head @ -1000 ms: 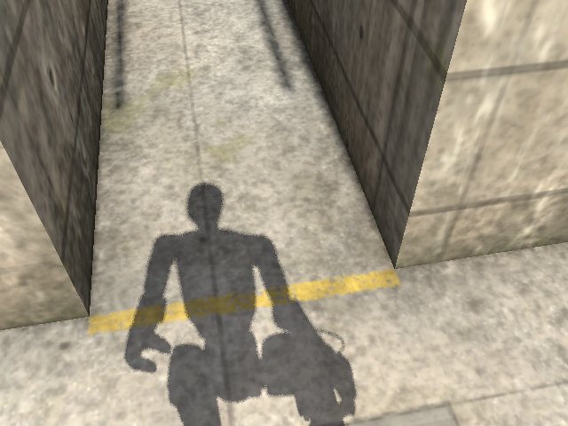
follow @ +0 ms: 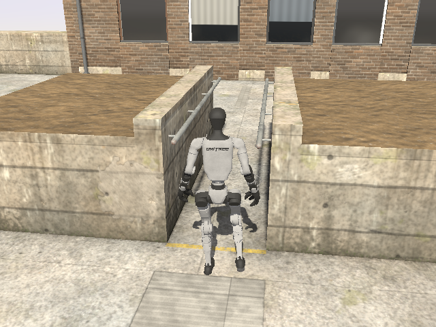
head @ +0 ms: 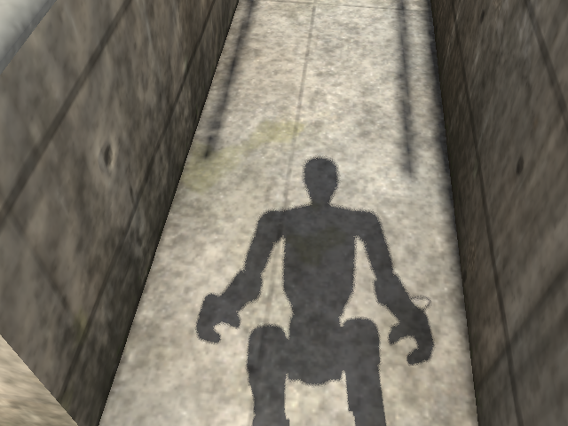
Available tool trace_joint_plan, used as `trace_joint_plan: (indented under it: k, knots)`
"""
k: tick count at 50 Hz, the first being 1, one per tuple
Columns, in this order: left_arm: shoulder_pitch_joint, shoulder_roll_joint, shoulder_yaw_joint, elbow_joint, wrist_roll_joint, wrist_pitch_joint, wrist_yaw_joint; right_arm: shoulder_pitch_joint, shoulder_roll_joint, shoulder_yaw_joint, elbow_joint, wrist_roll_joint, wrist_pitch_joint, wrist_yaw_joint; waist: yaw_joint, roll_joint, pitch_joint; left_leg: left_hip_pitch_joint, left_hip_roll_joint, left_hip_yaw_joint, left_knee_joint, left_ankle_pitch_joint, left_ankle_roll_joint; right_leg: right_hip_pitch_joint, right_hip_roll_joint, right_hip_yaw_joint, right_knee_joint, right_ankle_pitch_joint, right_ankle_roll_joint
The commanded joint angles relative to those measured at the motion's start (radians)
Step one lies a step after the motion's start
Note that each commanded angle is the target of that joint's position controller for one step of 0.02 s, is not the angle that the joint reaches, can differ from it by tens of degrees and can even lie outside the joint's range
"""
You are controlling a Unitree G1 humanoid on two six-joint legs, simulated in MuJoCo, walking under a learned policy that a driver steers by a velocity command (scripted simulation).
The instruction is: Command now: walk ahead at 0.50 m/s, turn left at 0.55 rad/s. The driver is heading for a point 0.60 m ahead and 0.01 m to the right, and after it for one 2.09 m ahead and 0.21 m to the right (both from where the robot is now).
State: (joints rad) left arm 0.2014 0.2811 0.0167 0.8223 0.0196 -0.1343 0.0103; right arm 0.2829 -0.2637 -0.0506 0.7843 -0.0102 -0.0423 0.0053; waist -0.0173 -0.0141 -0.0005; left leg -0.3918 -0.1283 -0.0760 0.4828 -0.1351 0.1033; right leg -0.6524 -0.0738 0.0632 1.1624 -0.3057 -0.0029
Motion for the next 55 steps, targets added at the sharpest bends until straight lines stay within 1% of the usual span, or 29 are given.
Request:
trace_joint_plan:
  k: [1,6,11,12,13,14,16,19,23,25,29,30,31,32,33,34,35,36,37,40,45,46,47,49,50,51,52,53,55]
  knots:
    - [0.028,0.074,0.016,-0.063,0.014,0.009,0.013,-0.095,-0.17,-0.04,-0.109,0.02,-0.027,-0.016,0.054,0.06,-0.026,-0.112,0.213,-0.265,-0.265,-0.154,0.192,0.113,-0.002,-0.031,-0.25,0.118,0.044]
    - [-0.142,0.073,-0.007,-0.115,-0.006,0.016,-0.021,0.033,-0.18,-0.044,-0.09,0.008,-0.007,-0.028,-0.037,0.077,-0.041,0.029,0.231,-0.3,-0.172,-0.23,0.167,0.151,0.047,-0.024,-0.565,0.264,0.068]
    - [-0.013,0.158,0.033,-0.097,-0.007,0.004,-0.015,0.07,-0.114,-0.028,-0.068,0.013,0.01,-0.022,0.046,0.162,-0.04,0.041,0.175,-0.352,0.007,-0.337,0.07,0.389,0.025,-0.004,-0.691,0.094,-0.017]
    - [0.102,0.216,0.051,-0.086,0.012,0.006,-0.006,0.072,-0.035,-0.003,-0.065,0.002,0.019,-0.034,0.091,0.09,-0.096,-0.079,0.086,-0.24,0.29,-0.411,0.002,0.566,-0.133,0.139,-0.715,0.089,-0.065]
    - [0.17,0.312,0.08,-0.056,0.027,0.018,-0.008,0.114,-0.009,0.008,-0.123,0.014,0.007,-0.035,0.056,-0.264,-0.144,-0.344,0.001,-0.057,0.575,-0.487,-0.037,0.754,-0.35,0.549,-0.867,-0.125,-0.176]
    - [0.181,0.265,0.078,-0.062,0.013,0.018,-0.019,0.104,-0.119,-0.013,-0.127,0.016,-0.003,-0.035,0.073,-0.236,-0.124,-0.469,0.073,-0.108,0.75,-0.419,-0.05,0.764,-0.375,0.727,-0.908,-0.288,-0.202]
    - [0.158,0.192,0.068,-0.056,-0.012,0.018,-0.017,0.05,-0.135,-0.024,-0.101,0.02,-0.001,-0.035,0.08,-0.086,-0.029,-0.498,0.118,-0.121,0.842,-0.267,-0.068,0.684,-0.294,0.477,-0.881,-0.195,-0.147]
    - [0.049,0.121,0.057,-0.049,-0.008,0.035,-0.005,0.039,-0.113,-0.03,-0.083,0.002,-0.018,-0.009,0.018,-0.116,0.02,-0.346,0.188,-0.062,0.624,-0.164,-0.097,0.554,-0.2,0.232,-0.949,0.107,-0.159]
    - [0.018,0.162,0.073,-0.045,0.004,0.049,-0.007,0.013,-0.047,-0.017,-0.078,-0.02,-0.015,-0.01,0.018,-0.096,-0.018,-0.16,0.182,0.042,0.389,-0.1,-0.152,0.501,-0.156,0.0,-0.877,0.854,-0.176]
    - [0.06,0.189,0.088,-0.028,-0.011,0.07,-0.008,-0.006,-0.004,0.005,-0.085,-0.002,-0.008,0.013,0.036,-0.122,-0.047,-0.101,0.19,0.071,0.278,0.018,-0.167,0.499,-0.14,-0.044,-0.877,0.737,-0.174]
    - [0.134,0.202,0.106,-0.011,-0.044,0.075,-0.011,-0.119,-0.027,0.012,-0.127,0.0,-0.017,0.013,0.059,-0.127,-0.026,-0.084,0.151,0.115,0.14,0.005,-0.135,0.531,-0.14,-0.026,-0.862,0.382,-0.185]
    - [0.066,0.239,0.117,-0.056,-0.03,0.059,-0.004,-0.115,-0.056,-0.002,-0.111,-0.007,0.0,0.003,0.067,-0.096,0.06,-0.142,0.136,0.088,0.099,0.048,-0.129,0.548,-0.21,0.046,-0.804,0.732,-0.178]
    - [0.056,0.234,0.118,-0.057,-0.032,0.062,-0.002,-0.06,-0.041,0.003,-0.097,-0.025,-0.003,-0.008,0.033,-0.081,-0.029,-0.089,0.15,0.066,0.028,0.053,-0.118,0.61,-0.22,0.029,-0.736,0.811,-0.173]
    - [0.071,0.184,0.107,-0.035,-0.05,0.067,0.005,-0.001,-0.053,-0.001,-0.076,-0.036,-0.015,-0.015,0.001,-0.092,-0.108,0.057,0.133,0.084,-0.073,0.128,-0.09,0.602,-0.168,-0.029,-0.672,0.722,-0.127]
    - [0.182,0.12,0.092,0.014,-0.03,0.088,0.009,0.049,-0.074,-0.012,-0.057,-0.038,-0.026,-0.008,-0.015,-0.056,-0.165,0.248,0.163,0.069,-0.113,0.383,-0.069,0.535,-0.091,-0.074,-0.569,0.623,-0.063]
    - [0.187,0.038,0.057,-0.007,0.006,0.086,0.021,0.078,-0.141,-0.022,-0.08,-0.065,-0.027,-0.018,-0.041,0.062,-0.263,0.562,0.352,-0.156,-0.025,0.693,0.002,0.284,0.01,-0.133,-0.354,0.156,0.018]
    - [0.247,0.095,0.07,-0.02,-0.007,0.096,0.018,0.266,-0.287,-0.078,-0.019,0.014,-0.013,-0.02,-0.101,0.134,-0.321,0.695,0.541,-0.555,-0.089,-0.109,0.13,0.016,0.066,-0.041,-0.047,-0.347,0.028]
    - [0.045,0.07,0.054,-0.108,-0.049,0.075,0.019,0.085,-0.227,-0.052,-0.008,0.018,0.036,-0.034,-0.031,0.344,-0.109,0.37,0.464,-0.243,-0.049,0.702,0.232,0.049,0.063,-0.032,0.089,-0.477,0.016]
    - [0.037,0.108,0.058,-0.11,-0.043,0.077,0.028,0.051,-0.146,-0.034,-0.024,-0.007,0.043,-0.037,-0.022,0.279,-0.115,0.376,0.43,-0.157,-0.037,0.959,0.223,0.051,0.079,-0.028,0.135,-0.495,0.012]
    - [0.163,0.095,0.061,-0.027,-0.001,0.149,0.058,-0.153,-0.046,-0.007,-0.048,-0.023,0.043,-0.043,0.06,0.117,-0.118,0.188,0.339,0.043,-0.067,0.731,0.112,0.231,0.041,-0.083,-0.02,-0.29,0.069]
    - [0.16,0.115,0.062,-0.078,-0.013,0.16,0.05,-0.181,-0.095,-0.022,-0.001,-0.016,0.079,-0.078,0.09,0.179,-0.078,0.0,0.308,0.076,-0.079,-0.051,0.069,0.445,0.017,-0.122,-0.37,0.018,-0.005]
    - [0.106,0.158,0.08,-0.072,-0.041,0.205,0.042,-0.198,-0.154,-0.04,-0.038,-0.008,0.029,-0.074,0.006,0.049,-0.012,-0.055,0.501,-0.133,-0.261,-0.345,0.095,0.39,0.056,-0.146,-0.337,-0.036,-0.005]
    - [0.069,0.168,0.089,-0.119,-0.031,0.229,0.042,-0.208,-0.236,-0.06,-0.017,0.009,0.0,-0.075,0.023,0.103,0.006,-0.078,0.547,-0.218,-0.287,-0.485,0.086,0.397,0.003,-0.081,-0.327,-0.089,-0.039]
    - [0.284,0.138,0.102,-0.046,-0.017,0.22,0.02,-0.301,-0.126,-0.037,-0.023,-0.003,0.007,-0.06,0.125,0.118,-0.012,-0.17,0.331,0.036,-0.014,-0.517,-0.062,0.582,0.043,-0.064,-0.549,-0.106,-0.123]
    - [0.321,0.223,0.128,-0.056,0.012,0.193,0.017,-0.268,0.013,-0.01,-0.013,-0.026,0.018,-0.043,0.116,-0.162,0.061,-0.352,0.126,0.258,0.494,-0.488,-0.187,0.607,-0.143,0.279,-0.77,0.05,-0.163]
    - [0.226,0.356,0.145,-0.144,0.059,0.145,0.011,-0.196,0.011,-0.014,-0.018,-0.022,0.014,-0.032,0.062,-0.184,0.036,-0.471,0.087,0.002,0.7,-0.45,-0.197,0.512,-0.293,0.736,-0.927,0.064,-0.276]
    - [0.196,0.313,0.149,-0.128,0.011,0.14,0.028,-0.203,-0.015,-0.012,-0.049,0.002,-0.015,-0.006,0.016,-0.211,0.024,-0.494,0.156,-0.037,0.781,-0.38,-0.155,0.496,-0.24,0.663,-0.967,-0.453,-0.346]
    - [0.167,0.219,0.123,-0.141,-0.011,0.128,0.02,-0.209,-0.079,-0.035,-0.04,0.017,-0.027,0.006,0.014,-0.156,0.085,-0.554,0.176,-0.038,0.79,-0.282,-0.144,0.481,-0.221,0.629,-0.963,-0.547,-0.309]
    - [0.172,0.152,0.104,-0.149,-0.002,0.114,0.023,-0.191,-0.126,-0.062,0.004,-0.015,-0.032,0.003,0.024,-0.048,0.076,-0.515,0.212,-0.047,0.706,-0.101,-0.167,0.487,-0.183,0.504,-0.944,-0.301,-0.203]
